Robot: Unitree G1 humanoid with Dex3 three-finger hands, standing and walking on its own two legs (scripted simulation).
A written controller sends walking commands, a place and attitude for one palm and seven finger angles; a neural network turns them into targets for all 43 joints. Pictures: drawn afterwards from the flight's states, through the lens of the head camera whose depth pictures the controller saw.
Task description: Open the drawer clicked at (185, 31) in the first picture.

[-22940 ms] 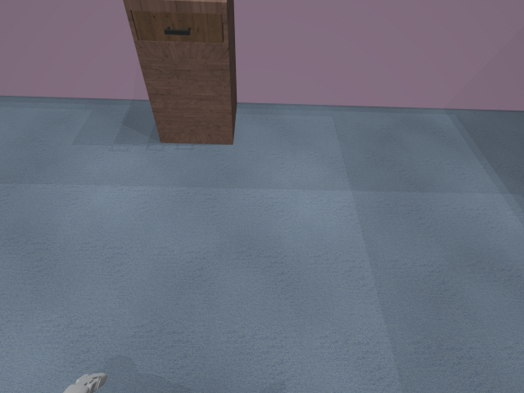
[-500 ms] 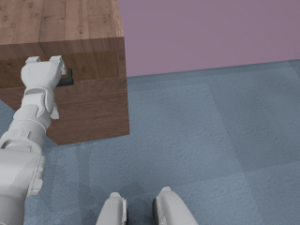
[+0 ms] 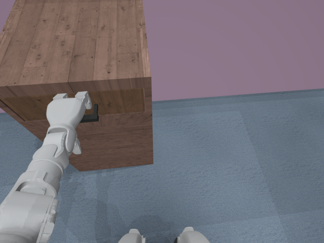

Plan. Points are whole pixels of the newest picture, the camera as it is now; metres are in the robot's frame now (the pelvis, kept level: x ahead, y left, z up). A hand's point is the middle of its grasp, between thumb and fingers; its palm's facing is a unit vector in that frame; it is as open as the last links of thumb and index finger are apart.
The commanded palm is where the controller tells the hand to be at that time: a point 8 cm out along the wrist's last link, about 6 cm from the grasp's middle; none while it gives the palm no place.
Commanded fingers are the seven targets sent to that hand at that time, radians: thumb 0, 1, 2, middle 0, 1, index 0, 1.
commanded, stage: re-aim the fingers above the handle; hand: left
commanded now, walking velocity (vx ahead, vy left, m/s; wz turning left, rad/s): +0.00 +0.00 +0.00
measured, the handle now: (80, 113) +0.48 +0.24 -0.06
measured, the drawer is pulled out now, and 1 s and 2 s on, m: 0.00 0.00 0.00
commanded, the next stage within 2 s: none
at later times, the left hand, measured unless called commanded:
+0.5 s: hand (75, 122) +0.44 +0.23 -0.03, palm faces -0.09 -0.02 -1.00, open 13.1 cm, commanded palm +0.45 +0.23 +0.06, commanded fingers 0.00 -0.50 0.30 -0.30 -1.20 -0.30 -1.20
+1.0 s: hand (73, 120) +0.44 +0.24 -0.02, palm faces -0.09 -0.03 -1.00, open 13.2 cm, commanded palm +0.44 +0.24 +0.07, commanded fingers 0.00 -0.50 0.30 -0.30 -1.20 -0.30 -1.20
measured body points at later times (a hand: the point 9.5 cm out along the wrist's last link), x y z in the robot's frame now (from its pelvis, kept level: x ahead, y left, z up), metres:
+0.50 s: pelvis +0.00 +0.00 +0.00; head +0.10 +0.00 +0.43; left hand +0.44 +0.23 +0.03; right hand +0.02 -0.27 -0.13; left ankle -0.02 +0.10 -0.69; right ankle -0.01 -0.12 -0.69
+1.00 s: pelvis -0.01 +0.00 +0.00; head +0.10 +0.00 +0.44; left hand +0.44 +0.23 +0.03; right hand +0.02 -0.27 -0.13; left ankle -0.02 +0.10 -0.69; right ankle -0.01 -0.12 -0.69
